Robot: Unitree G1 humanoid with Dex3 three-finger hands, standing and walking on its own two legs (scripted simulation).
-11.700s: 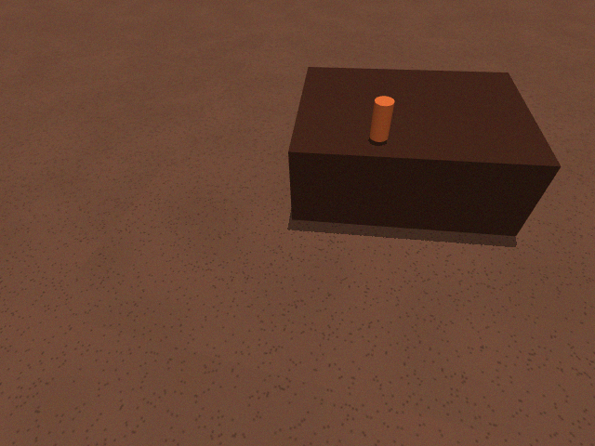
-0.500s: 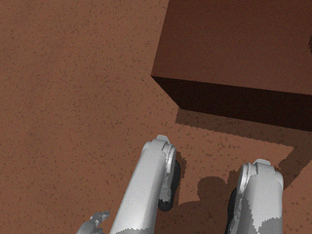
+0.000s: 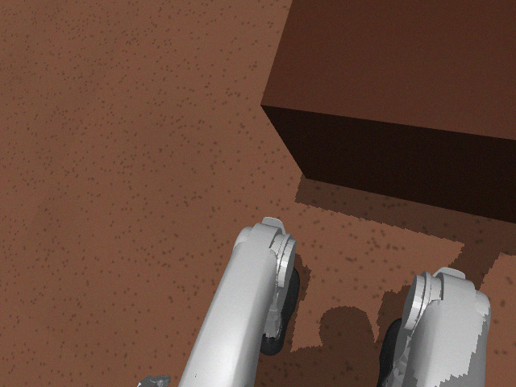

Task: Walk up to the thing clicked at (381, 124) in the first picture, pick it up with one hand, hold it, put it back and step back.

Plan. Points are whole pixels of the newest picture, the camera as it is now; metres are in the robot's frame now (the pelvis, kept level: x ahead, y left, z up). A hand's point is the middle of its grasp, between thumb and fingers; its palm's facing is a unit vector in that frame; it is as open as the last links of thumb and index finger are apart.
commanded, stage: close in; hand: right
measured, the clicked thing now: out of the picture +0.59 -0.23 +0.07
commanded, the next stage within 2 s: rest palm in 0.18 s
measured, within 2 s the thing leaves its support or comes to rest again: leaves its support in 1.58 s
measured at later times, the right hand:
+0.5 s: hand out of the picture +0.63 -0.26 +0.05, palm faces +0.20 +0.98 -0.04, open 17.6 cm
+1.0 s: hand out of the picture +0.64 -0.25 +0.06, palm faces +0.23 +0.97 -0.04, open 13.2 cm
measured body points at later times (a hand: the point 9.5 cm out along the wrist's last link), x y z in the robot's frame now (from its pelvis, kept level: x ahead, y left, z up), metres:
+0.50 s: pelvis +0.01 +0.00 +0.01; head +0.27 -0.06 +0.37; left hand +0.03 +0.27 -0.08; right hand +0.61 -0.31 +0.06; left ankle +0.13 +0.14 -0.36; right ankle +0.07 -0.12 -0.36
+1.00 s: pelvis +0.00 +0.00 +0.01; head +0.27 -0.06 +0.36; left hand +0.01 +0.27 -0.08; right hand +0.62 -0.30 +0.06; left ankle +0.13 +0.14 -0.36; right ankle +0.07 -0.12 -0.36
